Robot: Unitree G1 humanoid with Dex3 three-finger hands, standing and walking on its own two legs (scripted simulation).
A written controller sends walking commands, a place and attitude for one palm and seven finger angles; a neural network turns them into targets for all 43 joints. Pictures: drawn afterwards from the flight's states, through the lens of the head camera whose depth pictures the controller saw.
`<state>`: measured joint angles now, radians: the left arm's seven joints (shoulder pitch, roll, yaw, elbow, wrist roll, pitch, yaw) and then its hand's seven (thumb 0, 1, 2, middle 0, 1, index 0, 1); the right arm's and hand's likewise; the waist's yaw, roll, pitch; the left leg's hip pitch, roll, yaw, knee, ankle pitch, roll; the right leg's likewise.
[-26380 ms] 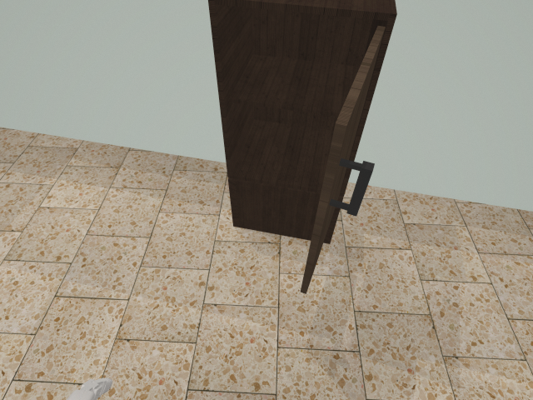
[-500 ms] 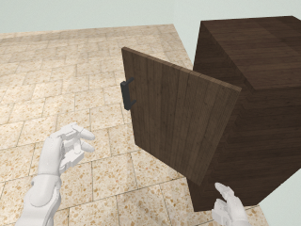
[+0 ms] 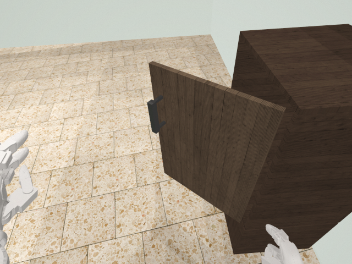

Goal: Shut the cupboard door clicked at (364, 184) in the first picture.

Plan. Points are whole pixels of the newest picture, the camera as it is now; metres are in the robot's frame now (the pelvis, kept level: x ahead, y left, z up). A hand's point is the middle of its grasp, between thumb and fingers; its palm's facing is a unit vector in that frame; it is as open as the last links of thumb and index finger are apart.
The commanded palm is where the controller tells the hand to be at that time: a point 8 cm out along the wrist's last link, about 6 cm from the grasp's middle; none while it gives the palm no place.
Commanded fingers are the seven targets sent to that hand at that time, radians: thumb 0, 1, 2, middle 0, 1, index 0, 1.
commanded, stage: draw the hand back to the body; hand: left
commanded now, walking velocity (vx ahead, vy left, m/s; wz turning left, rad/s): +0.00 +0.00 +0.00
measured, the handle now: (157, 114) +0.59 +0.14 +0.00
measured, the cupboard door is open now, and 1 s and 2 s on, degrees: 48 48 48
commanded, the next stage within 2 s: step back with the hand held close in 0.24 s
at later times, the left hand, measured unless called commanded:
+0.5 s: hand (48, 186) +0.19 +0.25 +0.16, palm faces +0.41 -0.78 -0.47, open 7.4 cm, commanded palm +0.14 +0.28 +0.17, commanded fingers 0.00 0.90 0.90 -0.20 -0.30 -0.20 -0.30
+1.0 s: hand (14, 215) +0.14 +0.29 +0.15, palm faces +0.37 -0.79 -0.49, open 7.4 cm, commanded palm +0.09 +0.32 +0.17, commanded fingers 0.00 0.90 0.90 -0.20 -0.30 -0.20 -0.30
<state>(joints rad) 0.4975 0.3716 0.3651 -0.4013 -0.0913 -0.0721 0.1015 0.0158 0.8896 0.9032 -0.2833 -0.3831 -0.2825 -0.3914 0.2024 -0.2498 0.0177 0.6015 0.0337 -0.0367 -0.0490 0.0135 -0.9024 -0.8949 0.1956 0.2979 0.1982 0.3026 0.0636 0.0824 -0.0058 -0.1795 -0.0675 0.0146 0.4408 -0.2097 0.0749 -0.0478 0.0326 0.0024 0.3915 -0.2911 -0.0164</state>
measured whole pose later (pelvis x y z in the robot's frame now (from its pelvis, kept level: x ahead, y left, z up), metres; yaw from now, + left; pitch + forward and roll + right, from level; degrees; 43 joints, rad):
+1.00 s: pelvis -0.06 +0.02 -0.01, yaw -2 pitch +0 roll -2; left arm 0.56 0.44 0.42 -0.46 -0.06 -0.18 0.12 0.01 0.88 0.90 -0.21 -0.30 -0.21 -0.31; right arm 0.20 -0.25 -0.01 0.53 0.03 0.03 -0.08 0.01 -0.90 -0.89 0.20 0.30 0.20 0.30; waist 0.01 0.03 -0.01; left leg -0.39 -0.05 0.05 0.54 -0.16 0.11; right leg -0.28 0.04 0.02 0.52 -0.25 0.02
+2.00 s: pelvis -0.29 +0.06 -0.02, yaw -3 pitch +1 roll -2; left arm 0.57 0.50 0.45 -0.59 -0.09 -0.17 0.15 0.01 0.88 0.90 -0.21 -0.30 -0.21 -0.31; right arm 0.26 -0.18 0.02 0.65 0.01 -0.04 -0.04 0.01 -0.90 -0.89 0.20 0.30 0.20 0.30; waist 0.01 -0.02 -0.04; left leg -0.50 0.04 0.10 0.67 -0.23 -0.01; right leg -0.05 0.05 0.00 0.48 -0.43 -0.02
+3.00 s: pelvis -0.31 +0.10 -0.01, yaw -2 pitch +0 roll +0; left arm 0.61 0.42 0.41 -0.49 -0.05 -0.16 0.16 0.01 0.88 0.90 -0.21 -0.30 -0.21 -0.31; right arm 0.21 -0.20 0.00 0.63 0.02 -0.03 -0.06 0.01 -0.90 -0.89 0.20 0.30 0.20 0.30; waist -0.01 0.01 0.01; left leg -0.23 0.06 0.02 0.53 -0.31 -0.04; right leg -0.26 0.03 -0.06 0.52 -0.27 -0.04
